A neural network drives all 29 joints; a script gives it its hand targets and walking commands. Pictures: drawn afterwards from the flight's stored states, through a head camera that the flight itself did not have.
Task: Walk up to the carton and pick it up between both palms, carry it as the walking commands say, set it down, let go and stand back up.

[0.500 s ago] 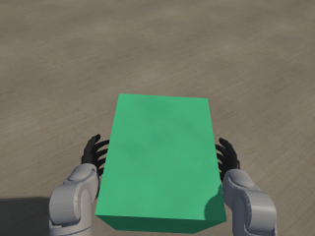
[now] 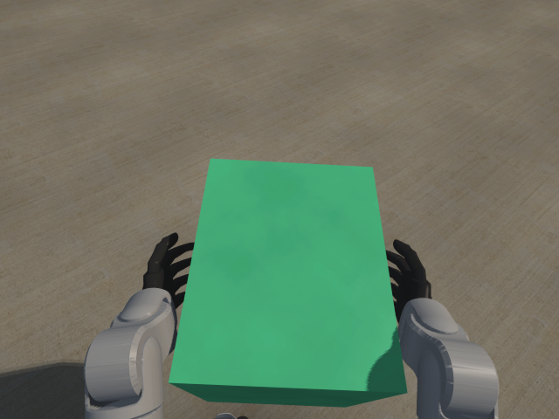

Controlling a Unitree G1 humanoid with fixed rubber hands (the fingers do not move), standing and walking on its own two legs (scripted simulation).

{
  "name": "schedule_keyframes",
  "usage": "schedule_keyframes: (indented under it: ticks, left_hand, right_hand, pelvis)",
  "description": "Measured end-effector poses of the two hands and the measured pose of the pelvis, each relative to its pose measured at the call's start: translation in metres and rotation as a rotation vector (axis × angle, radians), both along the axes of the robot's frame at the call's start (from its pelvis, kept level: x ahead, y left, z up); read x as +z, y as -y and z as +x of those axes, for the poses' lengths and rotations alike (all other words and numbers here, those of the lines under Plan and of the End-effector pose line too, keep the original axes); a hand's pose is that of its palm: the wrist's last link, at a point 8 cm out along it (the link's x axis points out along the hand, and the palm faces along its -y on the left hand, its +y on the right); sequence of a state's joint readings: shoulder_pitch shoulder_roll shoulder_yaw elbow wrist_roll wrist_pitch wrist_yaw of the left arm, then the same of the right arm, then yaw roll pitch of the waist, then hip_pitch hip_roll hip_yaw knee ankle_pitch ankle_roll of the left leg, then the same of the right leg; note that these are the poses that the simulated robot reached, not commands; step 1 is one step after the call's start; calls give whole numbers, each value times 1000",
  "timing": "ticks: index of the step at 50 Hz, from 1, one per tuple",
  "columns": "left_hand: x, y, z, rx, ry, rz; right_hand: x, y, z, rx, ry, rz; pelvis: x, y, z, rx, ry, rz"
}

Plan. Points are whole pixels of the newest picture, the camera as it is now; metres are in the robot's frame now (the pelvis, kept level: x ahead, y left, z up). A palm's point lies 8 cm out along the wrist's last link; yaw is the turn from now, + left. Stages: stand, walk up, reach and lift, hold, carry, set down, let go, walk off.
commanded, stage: carry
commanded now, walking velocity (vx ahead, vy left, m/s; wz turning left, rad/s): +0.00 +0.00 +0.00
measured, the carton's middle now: (283, 293) +0.30 +0.01 +0.01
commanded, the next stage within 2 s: none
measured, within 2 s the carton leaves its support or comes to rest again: neither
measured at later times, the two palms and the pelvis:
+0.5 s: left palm (242, 212) +0.38 +0.08 +0.10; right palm (459, 239) +0.36 -0.23 +0.09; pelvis +0.11 -0.07 +0.01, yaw -1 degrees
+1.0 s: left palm (278, 188) +0.44 +0.03 +0.08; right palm (476, 216) +0.41 -0.28 +0.07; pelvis +0.18 -0.10 -0.01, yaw -3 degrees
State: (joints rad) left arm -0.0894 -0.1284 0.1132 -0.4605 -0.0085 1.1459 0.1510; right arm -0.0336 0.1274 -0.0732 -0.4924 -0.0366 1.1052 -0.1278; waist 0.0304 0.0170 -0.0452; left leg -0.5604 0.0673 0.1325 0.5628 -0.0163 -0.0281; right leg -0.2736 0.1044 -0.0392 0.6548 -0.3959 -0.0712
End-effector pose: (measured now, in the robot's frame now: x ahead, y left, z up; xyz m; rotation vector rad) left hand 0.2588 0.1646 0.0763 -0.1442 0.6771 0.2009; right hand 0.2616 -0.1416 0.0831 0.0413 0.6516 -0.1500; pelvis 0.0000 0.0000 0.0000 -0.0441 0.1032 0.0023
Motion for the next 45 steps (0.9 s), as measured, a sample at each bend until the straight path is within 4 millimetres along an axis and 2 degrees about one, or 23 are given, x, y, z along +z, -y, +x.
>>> schedule_keyframes:
  ticks: [4,10,18,26,32,38,45]
  left_hand:
    - [7,9,36,-13,24,7]
    - [14,33,70,-29,11,33]
    - [11,65,99,-49,-36,53]
    - [25,92,119,-62,0,73]
    - [14,101,127,-53,-3,88]
    - [-5,103,144,-57,-16,53]
    - [7,124,172,-109,33,56]
  right_hand:
    - [4,9,32,-13,23,8]
    - [3,33,60,-28,9,35]
    - [-6,65,84,-47,-38,55]
    - [2,91,100,-61,-4,74]
    - [-13,100,111,-53,-7,89]
    - [-19,103,129,-56,-20,54]
    - [-9,123,141,-105,26,54]
  pelvis:
    - [1,4,35,4,14,35]
    - [6,22,66,-8,-1,60]
    - [9,47,92,-18,-30,75]
    - [11,69,112,-28,-19,96]
    - [-2,79,123,-19,-15,111]
    - [-13,83,145,-34,-9,86]
    - [-8,92,169,-55,46,83]
